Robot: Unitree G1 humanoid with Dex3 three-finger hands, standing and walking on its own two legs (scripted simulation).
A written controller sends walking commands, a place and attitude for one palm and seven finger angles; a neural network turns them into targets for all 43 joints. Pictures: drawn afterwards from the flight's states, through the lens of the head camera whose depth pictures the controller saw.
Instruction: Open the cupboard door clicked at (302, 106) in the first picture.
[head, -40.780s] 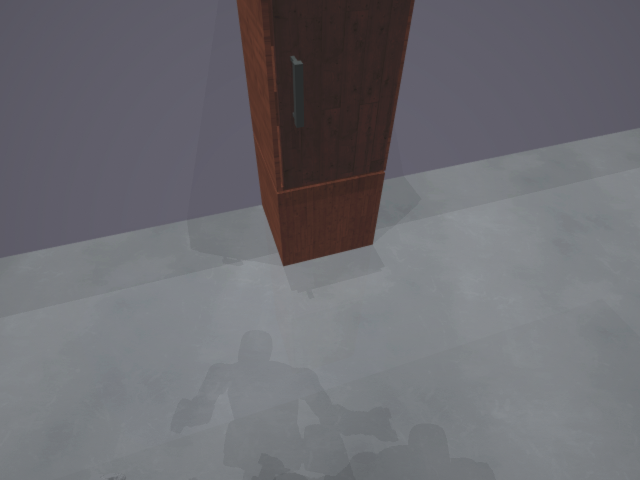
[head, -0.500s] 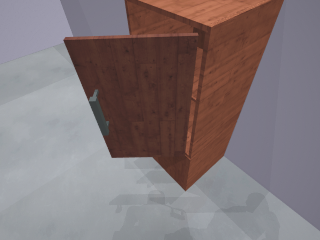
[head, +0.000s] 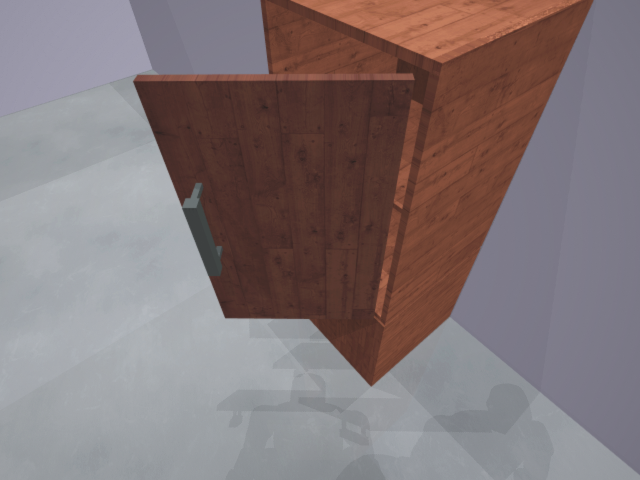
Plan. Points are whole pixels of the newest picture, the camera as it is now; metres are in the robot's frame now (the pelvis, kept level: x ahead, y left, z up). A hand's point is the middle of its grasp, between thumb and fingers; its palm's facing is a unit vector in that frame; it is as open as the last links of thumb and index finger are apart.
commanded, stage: look again from close up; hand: left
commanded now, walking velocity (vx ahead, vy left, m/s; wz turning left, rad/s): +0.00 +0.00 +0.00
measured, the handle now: (206, 231) +0.49 +0.23 -0.01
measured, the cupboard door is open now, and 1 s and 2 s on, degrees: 50 50 50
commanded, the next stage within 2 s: shuffle to correct the standing spot in 0.46 s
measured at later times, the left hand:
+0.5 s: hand out of the picture +0.06 +0.18 -0.17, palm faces +0.03 -0.98 -0.22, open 7.4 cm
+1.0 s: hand out of the picture +0.05 +0.21 -0.18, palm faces +0.02 -0.97 -0.23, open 7.4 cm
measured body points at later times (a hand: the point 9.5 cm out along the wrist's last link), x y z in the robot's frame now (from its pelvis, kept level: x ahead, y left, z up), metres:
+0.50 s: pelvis +0.03 +0.00 +0.00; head +0.04 -0.01 +0.45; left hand +0.06 +0.23 -0.15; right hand +0.03 -0.22 -0.16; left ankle -0.01 +0.14 -0.74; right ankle +0.06 -0.09 -0.74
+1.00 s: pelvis -0.02 +0.02 -0.01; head +0.01 +0.01 +0.44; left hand +0.05 +0.26 -0.16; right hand +0.00 -0.22 -0.16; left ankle -0.01 +0.14 -0.74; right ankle +0.04 -0.09 -0.72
